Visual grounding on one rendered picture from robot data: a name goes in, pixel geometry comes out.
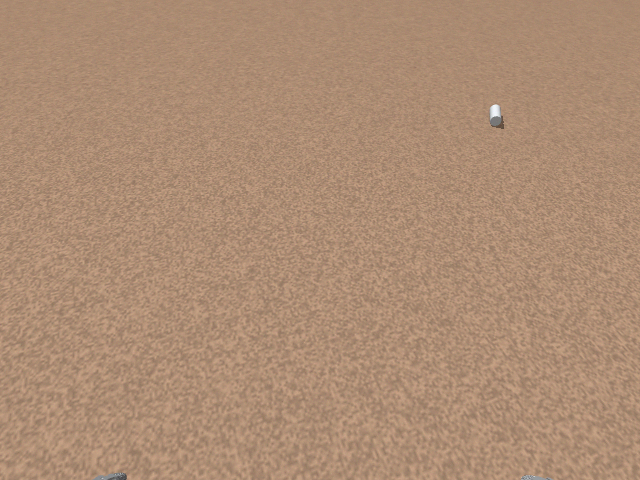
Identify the can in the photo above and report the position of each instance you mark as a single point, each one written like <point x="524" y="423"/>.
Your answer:
<point x="495" y="115"/>

